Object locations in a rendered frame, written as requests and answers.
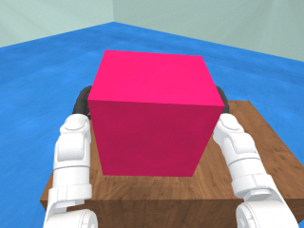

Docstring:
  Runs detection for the right robot forearm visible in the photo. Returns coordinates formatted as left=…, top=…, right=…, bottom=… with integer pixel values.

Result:
left=213, top=113, right=299, bottom=228

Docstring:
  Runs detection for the pedestal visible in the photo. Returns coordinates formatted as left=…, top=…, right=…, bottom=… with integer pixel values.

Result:
left=40, top=100, right=304, bottom=228

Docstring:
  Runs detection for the robot left hand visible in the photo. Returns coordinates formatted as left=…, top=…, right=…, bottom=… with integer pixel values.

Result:
left=72, top=85, right=92, bottom=120

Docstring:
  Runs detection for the robot left upper arm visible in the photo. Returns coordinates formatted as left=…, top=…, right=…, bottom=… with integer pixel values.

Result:
left=45, top=209, right=98, bottom=228

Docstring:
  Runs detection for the carton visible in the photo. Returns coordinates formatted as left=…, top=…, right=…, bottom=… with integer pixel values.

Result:
left=87, top=49, right=225, bottom=178

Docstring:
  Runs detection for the robot right hand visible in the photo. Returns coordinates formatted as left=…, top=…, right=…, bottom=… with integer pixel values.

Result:
left=216, top=85, right=230, bottom=114

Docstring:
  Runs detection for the left robot forearm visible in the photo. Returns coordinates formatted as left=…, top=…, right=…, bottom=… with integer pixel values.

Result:
left=43, top=114, right=92, bottom=228

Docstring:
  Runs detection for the robot right upper arm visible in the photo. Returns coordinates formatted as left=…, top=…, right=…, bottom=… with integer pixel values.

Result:
left=236, top=199, right=297, bottom=228

